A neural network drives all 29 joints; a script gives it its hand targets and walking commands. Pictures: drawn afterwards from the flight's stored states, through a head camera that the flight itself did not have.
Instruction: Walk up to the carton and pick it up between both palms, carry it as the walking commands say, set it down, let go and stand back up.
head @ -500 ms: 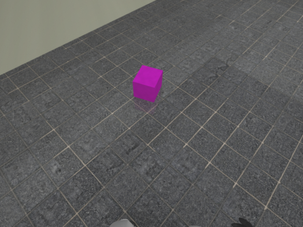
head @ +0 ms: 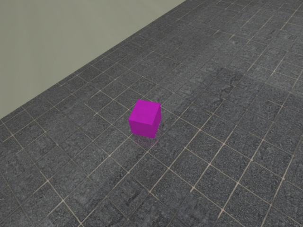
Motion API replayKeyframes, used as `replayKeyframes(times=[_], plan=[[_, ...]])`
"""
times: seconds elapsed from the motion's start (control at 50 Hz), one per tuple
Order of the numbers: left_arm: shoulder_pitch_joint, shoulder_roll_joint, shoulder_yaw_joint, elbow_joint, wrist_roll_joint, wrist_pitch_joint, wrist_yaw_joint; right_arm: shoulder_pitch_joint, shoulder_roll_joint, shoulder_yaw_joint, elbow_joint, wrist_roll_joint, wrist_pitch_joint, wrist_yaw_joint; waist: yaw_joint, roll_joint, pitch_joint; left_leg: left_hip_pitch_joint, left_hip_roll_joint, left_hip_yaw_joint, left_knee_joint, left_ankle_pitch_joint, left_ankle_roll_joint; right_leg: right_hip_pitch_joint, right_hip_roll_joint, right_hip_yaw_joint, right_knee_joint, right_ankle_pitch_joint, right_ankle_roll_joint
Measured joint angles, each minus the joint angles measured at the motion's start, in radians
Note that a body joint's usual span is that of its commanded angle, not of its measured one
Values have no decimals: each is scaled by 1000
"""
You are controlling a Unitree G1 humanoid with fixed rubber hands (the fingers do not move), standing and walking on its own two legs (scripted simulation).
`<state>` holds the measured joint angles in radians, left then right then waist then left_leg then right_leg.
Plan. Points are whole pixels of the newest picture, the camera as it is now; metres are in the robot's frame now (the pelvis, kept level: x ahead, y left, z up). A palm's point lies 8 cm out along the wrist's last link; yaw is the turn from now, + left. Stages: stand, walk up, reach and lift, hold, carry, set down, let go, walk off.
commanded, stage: walk up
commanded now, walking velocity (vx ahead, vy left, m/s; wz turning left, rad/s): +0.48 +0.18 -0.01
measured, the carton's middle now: (145, 118) +0.93 +0.12 -0.68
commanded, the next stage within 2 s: none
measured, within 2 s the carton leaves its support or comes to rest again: neither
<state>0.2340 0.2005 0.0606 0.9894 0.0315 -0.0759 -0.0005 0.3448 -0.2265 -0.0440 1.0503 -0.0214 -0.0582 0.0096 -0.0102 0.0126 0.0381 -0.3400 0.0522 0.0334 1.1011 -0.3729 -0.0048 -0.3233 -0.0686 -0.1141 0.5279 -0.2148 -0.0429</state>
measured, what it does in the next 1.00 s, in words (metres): walks ahead: left foot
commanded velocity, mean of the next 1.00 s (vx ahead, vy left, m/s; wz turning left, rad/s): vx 0.41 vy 0.03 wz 0.02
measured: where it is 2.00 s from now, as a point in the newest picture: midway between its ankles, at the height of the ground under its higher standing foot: (140, 170)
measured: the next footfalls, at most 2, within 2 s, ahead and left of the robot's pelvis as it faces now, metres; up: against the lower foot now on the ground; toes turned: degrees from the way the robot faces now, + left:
left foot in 0.44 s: +0.38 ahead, +0.24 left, +0.00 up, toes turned +8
right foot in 1.02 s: +0.57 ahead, -0.03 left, +0.00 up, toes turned -8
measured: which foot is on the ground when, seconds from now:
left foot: up 0.00-0.42, down 0.44-1.00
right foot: down 0.00-0.44, up 0.46-1.00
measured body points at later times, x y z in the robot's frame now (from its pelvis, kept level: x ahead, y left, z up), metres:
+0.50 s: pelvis +0.25 +0.11 -0.02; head +0.29 +0.13 +0.42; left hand +0.16 +0.35 -0.17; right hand +0.41 -0.11 -0.15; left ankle +0.34 +0.23 -0.74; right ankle +0.06 -0.07 -0.70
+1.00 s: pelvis +0.45 +0.09 +0.00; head +0.46 +0.10 +0.45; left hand +0.55 +0.31 -0.15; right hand +0.37 -0.14 -0.15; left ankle +0.34 +0.23 -0.74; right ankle +0.53 -0.03 -0.73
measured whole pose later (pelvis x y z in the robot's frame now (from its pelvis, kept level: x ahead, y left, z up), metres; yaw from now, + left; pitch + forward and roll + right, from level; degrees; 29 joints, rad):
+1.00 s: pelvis +0.45 +0.09 +0.00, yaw +1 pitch +0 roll +0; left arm 0.16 0.19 0.05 0.98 0.02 -0.01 -0.03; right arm 0.45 -0.15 -0.04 1.09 -0.02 -0.06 -0.02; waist -0.05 -0.04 0.03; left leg -0.01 0.09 0.12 0.37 -0.35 -0.06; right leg -0.39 -0.08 -0.14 0.53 -0.15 0.04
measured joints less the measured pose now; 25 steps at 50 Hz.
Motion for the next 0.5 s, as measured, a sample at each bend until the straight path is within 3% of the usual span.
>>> replayKeyframes(times=[0.08,0.22,0.34,0.4,0.44,0.48,0.5], plan=[[142,8,7,51,-8,1,3,-86,-36,-16,-47,-15,27,17,49,2,4,-151,35,-6,-14,148,-2,122,-7,21,-110,5,8],[275,-21,4,61,-5,-1,4,-182,-29,-13,-87,-14,69,61,89,6,-6,-304,65,12,-177,352,-35,281,-31,12,-237,-20,51],[303,-42,-2,65,-3,-5,13,-267,15,6,-121,-5,62,73,113,-1,-11,-283,60,46,-397,359,-44,369,-43,9,-291,-72,101],[306,-37,1,76,-4,-3,17,-304,29,8,-135,-3,47,69,109,-4,-18,-233,53,59,-482,312,-27,402,-54,2,-277,-131,140],[303,-22,5,80,-12,2,15,-302,31,5,-138,-6,26,60,99,-11,-31,-173,46,71,-541,249,2,398,-71,-13,-197,-207,152],[252,2,2,85,-22,12,7,-293,38,-11,-122,-18,-2,38,75,-41,-14,-180,17,78,-476,230,26,298,-98,23,97,-285,103],[214,11,0,77,-22,15,4,-276,38,-13,-113,-18,-11,30,68,-46,-2,-174,11,76,-453,203,32,220,-78,63,273,-304,79]])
